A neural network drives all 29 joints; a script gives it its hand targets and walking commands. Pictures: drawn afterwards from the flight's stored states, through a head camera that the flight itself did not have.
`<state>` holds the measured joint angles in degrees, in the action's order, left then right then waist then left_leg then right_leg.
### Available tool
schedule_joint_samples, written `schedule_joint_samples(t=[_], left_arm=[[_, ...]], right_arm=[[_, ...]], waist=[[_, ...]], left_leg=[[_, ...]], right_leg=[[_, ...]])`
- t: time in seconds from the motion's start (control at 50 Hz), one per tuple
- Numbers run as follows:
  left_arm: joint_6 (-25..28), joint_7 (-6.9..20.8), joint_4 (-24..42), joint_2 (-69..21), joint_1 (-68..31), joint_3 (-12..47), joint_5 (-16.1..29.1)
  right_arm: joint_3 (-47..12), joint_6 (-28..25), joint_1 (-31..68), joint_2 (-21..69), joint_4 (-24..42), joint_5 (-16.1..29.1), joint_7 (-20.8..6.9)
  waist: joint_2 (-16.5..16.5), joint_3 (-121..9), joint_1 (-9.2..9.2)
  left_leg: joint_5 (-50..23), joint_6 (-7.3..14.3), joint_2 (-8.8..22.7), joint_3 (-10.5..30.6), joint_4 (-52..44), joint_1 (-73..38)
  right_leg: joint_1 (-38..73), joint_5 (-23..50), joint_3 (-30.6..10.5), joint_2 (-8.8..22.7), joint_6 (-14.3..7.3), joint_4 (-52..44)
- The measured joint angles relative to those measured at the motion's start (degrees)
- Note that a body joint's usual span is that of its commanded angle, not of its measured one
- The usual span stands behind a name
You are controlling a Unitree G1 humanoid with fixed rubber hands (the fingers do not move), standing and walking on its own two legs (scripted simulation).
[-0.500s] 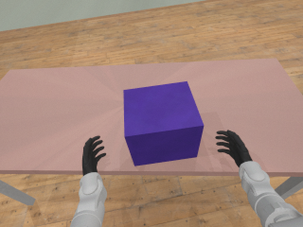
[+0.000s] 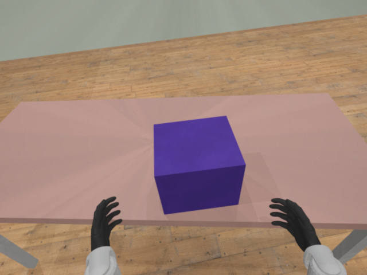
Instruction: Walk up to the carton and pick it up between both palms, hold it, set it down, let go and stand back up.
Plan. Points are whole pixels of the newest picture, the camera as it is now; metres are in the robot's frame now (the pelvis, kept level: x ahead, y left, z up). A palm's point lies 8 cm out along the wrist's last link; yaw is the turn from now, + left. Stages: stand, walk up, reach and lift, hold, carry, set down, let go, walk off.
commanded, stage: set down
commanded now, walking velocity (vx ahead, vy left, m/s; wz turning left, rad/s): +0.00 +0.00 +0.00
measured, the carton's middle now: (195, 164) +0.46 +0.03 -0.05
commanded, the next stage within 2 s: let go in 2.00 s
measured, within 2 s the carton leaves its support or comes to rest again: neither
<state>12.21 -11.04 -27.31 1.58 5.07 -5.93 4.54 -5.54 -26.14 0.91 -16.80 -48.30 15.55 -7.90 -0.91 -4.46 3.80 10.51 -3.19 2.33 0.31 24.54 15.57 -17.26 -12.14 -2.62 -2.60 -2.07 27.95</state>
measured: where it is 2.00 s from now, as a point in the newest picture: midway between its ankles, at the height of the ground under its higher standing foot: outside the picture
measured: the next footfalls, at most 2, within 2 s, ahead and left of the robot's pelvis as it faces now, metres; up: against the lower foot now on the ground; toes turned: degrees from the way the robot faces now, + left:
none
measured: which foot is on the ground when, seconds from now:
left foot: down 0.00-1.00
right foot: down 0.00-1.00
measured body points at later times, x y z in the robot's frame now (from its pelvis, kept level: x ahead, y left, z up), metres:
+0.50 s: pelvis +0.01 +0.00 +0.00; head -0.02 +0.00 +0.45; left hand +0.22 +0.22 -0.02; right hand +0.23 -0.22 -0.04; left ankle +0.02 +0.15 -0.74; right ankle +0.03 -0.09 -0.74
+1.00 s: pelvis +0.03 +0.01 +0.00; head +0.01 +0.02 +0.45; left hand +0.21 +0.23 -0.04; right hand +0.23 -0.21 -0.05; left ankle +0.02 +0.15 -0.74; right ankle +0.03 -0.09 -0.74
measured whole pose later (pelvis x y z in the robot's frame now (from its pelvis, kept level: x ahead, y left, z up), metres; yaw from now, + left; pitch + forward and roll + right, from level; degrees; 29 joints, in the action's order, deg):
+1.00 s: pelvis +0.03 +0.01 +0.00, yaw +0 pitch -1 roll +0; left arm 4.0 -7.3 -24.9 1.6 12.2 -5.0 1.3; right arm -3.4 -18.4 -8.0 -16.8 -43.1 15.5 -7.5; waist 0.2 -2.0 3.8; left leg 13.4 -2.2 2.5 0.4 24.5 9.8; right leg -9.4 -12.9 -2.6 -2.6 -1.2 23.7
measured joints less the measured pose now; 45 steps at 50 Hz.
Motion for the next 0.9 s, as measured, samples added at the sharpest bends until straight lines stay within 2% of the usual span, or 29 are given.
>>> schedule_joint_samples(t=[0.3,0.58,0.9], left_arm=[[-3.3,0.1,1.6,0.0,2.0,0.5,0.2],[-6.9,1.3,1.7,0.0,3.0,0.9,-0.9],[-7.6,3.1,2.4,0.0,6.8,1.0,-3.2]], right_arm=[[2.0,4.4,-5.3,0.0,5.1,0.0,0.0],[2.1,7.2,-6.9,0.0,5.2,0.0,0.0],[2.1,7.4,-8.4,0.0,5.2,0.0,0.1]], waist=[[0.6,0.7,0.00],[1.1,1.4,0.01],[1.1,2.1,0.01]], left_leg=[[0.5,0.1,0.0,0.0,0.0,-2.5],[1.3,0.4,0.0,0.0,0.0,-3.3],[2.5,0.8,0.1,0.0,0.0,-5.1]], right_leg=[[2.6,-0.4,0.0,0.0,0.0,-0.2],[3.9,-0.7,0.0,0.0,0.2,-1.2],[6.9,-0.7,0.0,0.0,0.7,-3.6]])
